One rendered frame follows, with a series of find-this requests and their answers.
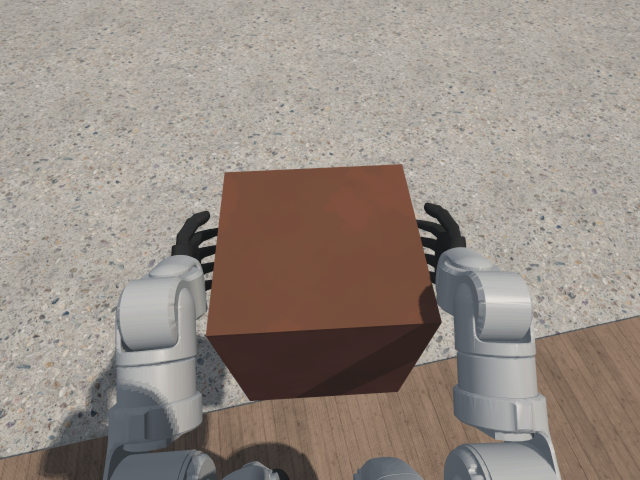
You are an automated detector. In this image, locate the left robot shin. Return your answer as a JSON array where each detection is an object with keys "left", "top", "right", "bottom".
[{"left": 242, "top": 461, "right": 270, "bottom": 470}]

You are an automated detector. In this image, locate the left robot upper arm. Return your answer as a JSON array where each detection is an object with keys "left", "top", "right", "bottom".
[{"left": 110, "top": 450, "right": 217, "bottom": 480}]

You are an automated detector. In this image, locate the left robot hand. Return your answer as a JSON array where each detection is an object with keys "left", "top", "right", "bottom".
[{"left": 171, "top": 211, "right": 218, "bottom": 291}]

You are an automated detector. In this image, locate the right robot forearm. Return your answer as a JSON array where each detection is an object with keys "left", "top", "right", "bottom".
[{"left": 435, "top": 247, "right": 561, "bottom": 480}]

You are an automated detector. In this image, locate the carton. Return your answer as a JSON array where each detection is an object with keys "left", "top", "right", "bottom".
[{"left": 206, "top": 164, "right": 442, "bottom": 401}]

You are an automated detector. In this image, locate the left robot forearm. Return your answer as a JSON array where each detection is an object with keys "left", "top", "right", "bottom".
[{"left": 103, "top": 255, "right": 208, "bottom": 480}]

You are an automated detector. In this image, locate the right robot hand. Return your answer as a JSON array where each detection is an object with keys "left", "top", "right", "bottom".
[{"left": 416, "top": 203, "right": 466, "bottom": 284}]

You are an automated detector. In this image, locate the robot right thigh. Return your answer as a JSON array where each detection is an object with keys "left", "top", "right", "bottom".
[{"left": 353, "top": 457, "right": 424, "bottom": 480}]

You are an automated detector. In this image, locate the right robot upper arm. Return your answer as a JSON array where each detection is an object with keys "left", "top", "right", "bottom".
[{"left": 444, "top": 442, "right": 558, "bottom": 480}]

